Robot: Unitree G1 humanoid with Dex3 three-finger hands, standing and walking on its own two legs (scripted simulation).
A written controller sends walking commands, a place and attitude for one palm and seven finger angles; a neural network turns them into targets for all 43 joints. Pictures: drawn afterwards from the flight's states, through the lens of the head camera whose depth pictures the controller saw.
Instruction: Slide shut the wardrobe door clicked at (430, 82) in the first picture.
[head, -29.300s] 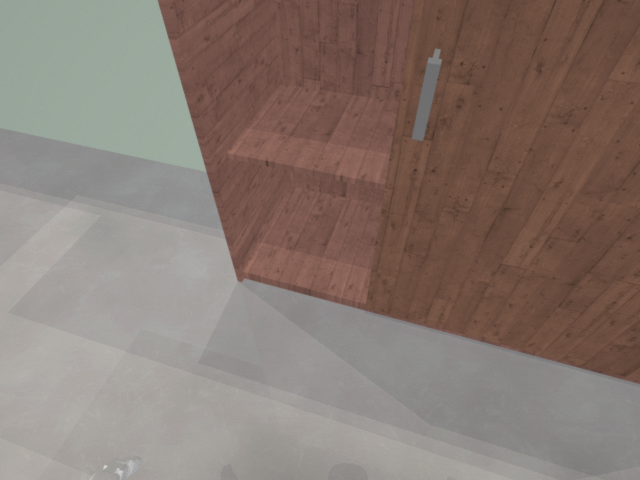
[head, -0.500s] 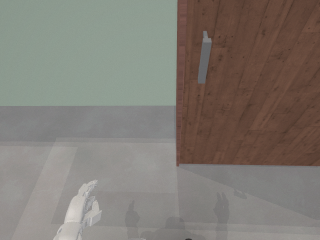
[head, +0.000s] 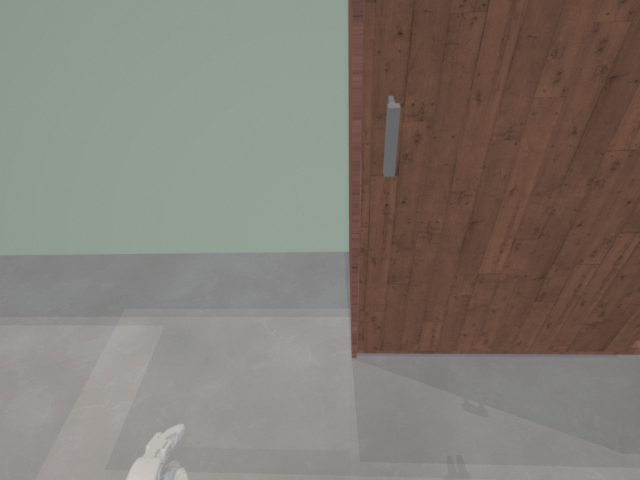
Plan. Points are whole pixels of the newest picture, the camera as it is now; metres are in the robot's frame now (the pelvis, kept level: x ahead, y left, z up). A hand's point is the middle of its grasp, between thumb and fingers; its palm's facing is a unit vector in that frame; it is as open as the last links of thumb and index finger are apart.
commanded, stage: stop stepping back and stand still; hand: right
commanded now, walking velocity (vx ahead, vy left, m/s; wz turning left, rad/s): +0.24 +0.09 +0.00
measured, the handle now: (390, 136) +0.74 -0.05 +0.11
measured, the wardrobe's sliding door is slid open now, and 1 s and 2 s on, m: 0.00 0.00 0.00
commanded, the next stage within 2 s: let the arm hang, fingers relaxed in 0.54 s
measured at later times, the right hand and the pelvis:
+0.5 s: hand out of the picture +0.18 -0.30 +0.19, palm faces +0.45 +0.81 -0.38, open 7.4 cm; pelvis -0.02 -0.04 +0.01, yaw -1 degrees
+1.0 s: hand out of the picture +0.07 -0.17 -0.16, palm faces +0.10 +0.99 -0.14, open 6.8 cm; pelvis -0.01 -0.01 +0.00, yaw -4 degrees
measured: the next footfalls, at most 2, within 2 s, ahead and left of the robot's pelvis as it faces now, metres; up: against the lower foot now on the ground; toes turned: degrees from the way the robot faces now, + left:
right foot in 0.32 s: +0.03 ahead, -0.12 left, +0.00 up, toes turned -4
left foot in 0.62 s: +0.02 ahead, +0.09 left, +0.00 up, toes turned -1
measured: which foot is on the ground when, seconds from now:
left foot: down 0.00-0.30, up 0.32-0.60, down 0.62-1.00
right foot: down 0.00-0.08, up 0.10-0.30, down 0.32-1.00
